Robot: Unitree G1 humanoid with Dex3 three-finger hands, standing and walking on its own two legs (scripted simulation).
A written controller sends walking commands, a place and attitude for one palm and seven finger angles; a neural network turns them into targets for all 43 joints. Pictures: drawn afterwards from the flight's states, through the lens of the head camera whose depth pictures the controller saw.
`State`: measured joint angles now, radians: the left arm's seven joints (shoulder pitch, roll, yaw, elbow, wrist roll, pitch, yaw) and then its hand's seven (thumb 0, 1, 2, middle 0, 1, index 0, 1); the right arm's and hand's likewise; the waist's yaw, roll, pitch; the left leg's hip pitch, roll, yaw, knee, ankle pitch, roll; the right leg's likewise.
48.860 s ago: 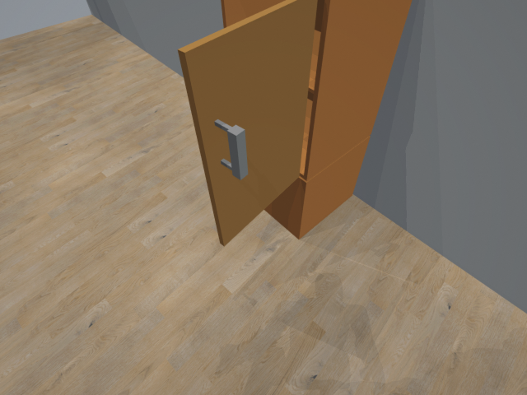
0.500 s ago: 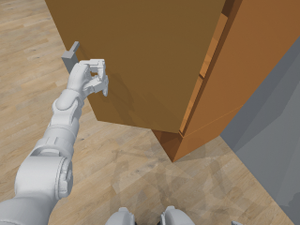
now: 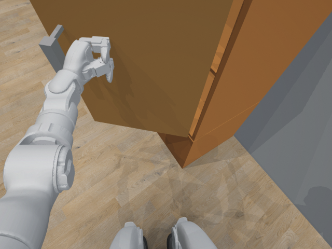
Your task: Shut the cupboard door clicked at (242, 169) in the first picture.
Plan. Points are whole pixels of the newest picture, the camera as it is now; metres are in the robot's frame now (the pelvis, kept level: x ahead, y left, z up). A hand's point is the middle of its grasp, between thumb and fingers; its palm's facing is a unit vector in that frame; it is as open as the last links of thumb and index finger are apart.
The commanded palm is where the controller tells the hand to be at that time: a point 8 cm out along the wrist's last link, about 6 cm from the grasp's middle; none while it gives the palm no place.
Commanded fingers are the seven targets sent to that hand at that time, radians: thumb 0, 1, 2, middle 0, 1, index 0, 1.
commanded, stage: push the door shut along its arc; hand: left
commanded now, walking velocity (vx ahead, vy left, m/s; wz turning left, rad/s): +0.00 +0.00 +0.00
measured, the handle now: (64, 57) +0.56 +0.19 +0.10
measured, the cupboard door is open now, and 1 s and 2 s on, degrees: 47 31 31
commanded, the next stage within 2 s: pull the fist back off the door in 0.38 s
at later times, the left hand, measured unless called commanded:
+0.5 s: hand (120, 52) +0.55 +0.05 +0.11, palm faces -0.46 -0.89 -0.01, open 3.2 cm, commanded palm +0.57 +0.09 +0.10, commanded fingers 0.00 0.90 0.90 -1.30 -1.50 -1.30 -1.50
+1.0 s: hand (125, 58) +0.53 +0.04 +0.12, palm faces +0.03 -1.00 -0.02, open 3.1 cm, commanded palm +0.48 +0.10 +0.10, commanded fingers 0.00 0.90 0.90 -1.30 -1.50 -1.30 -1.50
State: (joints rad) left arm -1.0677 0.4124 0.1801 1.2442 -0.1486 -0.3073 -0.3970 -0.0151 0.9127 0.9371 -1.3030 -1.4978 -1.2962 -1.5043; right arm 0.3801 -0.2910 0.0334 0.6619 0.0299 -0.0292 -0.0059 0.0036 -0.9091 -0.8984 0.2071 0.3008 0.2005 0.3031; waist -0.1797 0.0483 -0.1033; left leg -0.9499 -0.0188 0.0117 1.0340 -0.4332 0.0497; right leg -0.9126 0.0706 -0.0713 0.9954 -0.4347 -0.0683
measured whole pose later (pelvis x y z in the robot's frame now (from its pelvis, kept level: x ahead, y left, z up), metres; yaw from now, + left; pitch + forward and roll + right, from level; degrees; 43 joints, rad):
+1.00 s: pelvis +0.03 -0.01 +0.01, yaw -1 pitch +19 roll +0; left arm -0.93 0.17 0.24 1.15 -0.01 -0.37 0.15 0.01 0.90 0.90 -1.30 -1.50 -1.30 -1.50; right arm 0.45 -0.25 -0.01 0.65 -0.04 0.01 0.10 0.00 -0.91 -0.90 0.21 0.30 0.20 0.30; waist -0.15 0.06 -0.17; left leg -0.83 -0.01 0.04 0.94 -0.44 0.04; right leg -0.82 0.08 -0.03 0.93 -0.44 -0.07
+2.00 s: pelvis +0.02 +0.01 +0.05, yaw +0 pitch +4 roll +0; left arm -0.18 0.18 0.05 0.26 -0.18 -0.17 -0.05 0.01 0.90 0.90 -1.28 -1.47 -1.27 -1.48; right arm 0.23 -0.27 0.01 0.56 0.07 -0.03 -0.01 0.01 -0.91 -0.90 0.20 0.30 0.20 0.30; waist -0.01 0.04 -0.09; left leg -0.44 -0.04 0.03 0.71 -0.35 0.06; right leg -0.42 0.06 -0.02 0.70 -0.36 -0.05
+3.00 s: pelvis +0.03 +0.02 +0.08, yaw +1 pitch -4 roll -1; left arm 0.46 0.34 0.31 -0.38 -0.08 -0.04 0.10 0.01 0.89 0.90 -0.22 -0.31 -0.22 -0.32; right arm 0.20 -0.23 0.03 0.62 0.03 -0.06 -0.06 0.01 -0.91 -0.90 0.21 0.30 0.20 0.30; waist 0.07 0.07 -0.01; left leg -0.12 -0.07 0.01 0.42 -0.23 0.07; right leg -0.09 0.04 -0.03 0.39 -0.24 -0.03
